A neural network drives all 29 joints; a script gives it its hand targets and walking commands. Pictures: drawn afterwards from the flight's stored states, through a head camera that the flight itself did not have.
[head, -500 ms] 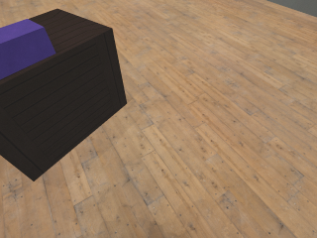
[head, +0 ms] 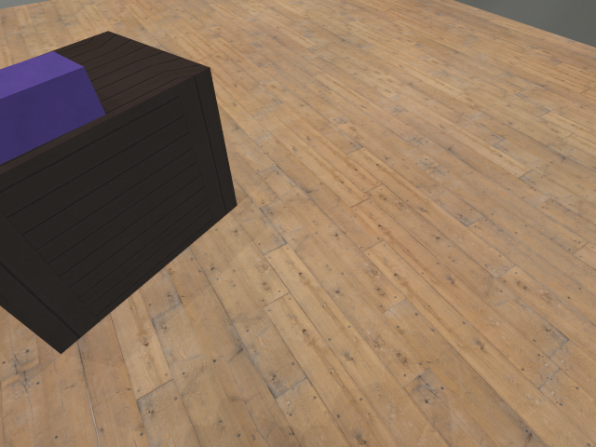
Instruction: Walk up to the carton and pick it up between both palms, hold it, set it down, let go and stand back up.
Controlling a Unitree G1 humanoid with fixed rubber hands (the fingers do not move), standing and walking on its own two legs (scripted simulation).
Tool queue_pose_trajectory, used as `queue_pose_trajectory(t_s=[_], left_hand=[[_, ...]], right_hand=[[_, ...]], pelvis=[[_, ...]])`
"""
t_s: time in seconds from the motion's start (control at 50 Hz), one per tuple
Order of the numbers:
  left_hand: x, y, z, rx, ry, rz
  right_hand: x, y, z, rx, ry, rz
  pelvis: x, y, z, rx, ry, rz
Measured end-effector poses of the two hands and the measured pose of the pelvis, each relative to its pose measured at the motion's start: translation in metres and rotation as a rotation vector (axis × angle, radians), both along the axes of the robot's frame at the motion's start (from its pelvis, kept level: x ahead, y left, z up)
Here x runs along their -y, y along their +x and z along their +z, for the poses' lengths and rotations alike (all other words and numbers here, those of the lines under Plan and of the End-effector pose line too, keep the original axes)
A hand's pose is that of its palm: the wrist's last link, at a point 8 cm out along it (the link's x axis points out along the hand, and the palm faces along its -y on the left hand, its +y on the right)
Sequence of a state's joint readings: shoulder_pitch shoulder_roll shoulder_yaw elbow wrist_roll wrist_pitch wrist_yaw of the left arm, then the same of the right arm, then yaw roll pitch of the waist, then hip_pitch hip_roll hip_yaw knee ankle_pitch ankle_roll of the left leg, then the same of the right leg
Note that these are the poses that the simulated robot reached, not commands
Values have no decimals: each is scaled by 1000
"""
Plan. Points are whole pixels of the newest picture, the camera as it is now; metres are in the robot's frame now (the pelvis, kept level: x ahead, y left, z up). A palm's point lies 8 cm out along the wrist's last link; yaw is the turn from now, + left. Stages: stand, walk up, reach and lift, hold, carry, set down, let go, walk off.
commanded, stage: stand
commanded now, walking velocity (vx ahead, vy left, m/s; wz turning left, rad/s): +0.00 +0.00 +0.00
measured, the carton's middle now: (28, 104) +0.93 +0.76 -0.01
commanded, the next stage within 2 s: walk up in 0.70 s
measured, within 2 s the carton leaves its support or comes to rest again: neither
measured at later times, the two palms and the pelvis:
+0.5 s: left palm out of the picture -0.03 +0.19 -0.15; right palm out of the picture -0.03 -0.19 -0.15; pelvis -0.01 +0.00 +0.00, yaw +0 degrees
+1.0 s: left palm out of the picture -0.03 +0.22 -0.15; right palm out of the picture -0.03 -0.20 -0.15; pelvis -0.01 +0.01 +0.00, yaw +6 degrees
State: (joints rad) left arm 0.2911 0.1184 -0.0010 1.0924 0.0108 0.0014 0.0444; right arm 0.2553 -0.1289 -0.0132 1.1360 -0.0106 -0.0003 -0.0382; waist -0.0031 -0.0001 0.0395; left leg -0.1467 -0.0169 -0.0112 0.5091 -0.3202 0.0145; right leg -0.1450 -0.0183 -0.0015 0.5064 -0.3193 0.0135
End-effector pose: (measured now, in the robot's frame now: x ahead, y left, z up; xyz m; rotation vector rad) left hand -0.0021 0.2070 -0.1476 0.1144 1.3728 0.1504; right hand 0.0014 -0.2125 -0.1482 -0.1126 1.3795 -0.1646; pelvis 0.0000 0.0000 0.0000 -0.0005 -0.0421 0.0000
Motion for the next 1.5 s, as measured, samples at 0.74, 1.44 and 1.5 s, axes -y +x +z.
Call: queue_pose_trajectory(t_s=[0.74, 1.44, 1.5], left_hand=[[12, -33, -1, -88, -30, 19], [-170, 96, -2, 338, 124, 202], [-165, 114, 12, 356, 134, 235]], right_hand=[[-21, -36, 0, -82, 35, -24], [-89, 188, -2, 108, -82, 447], [-104, 218, -6, 120, -28, 478]], pelvis=[[-3, -9, 4, 7, 2, -6], [-101, 91, -31, 34, 34, 430], [-104, 119, -27, 29, 23, 462]])
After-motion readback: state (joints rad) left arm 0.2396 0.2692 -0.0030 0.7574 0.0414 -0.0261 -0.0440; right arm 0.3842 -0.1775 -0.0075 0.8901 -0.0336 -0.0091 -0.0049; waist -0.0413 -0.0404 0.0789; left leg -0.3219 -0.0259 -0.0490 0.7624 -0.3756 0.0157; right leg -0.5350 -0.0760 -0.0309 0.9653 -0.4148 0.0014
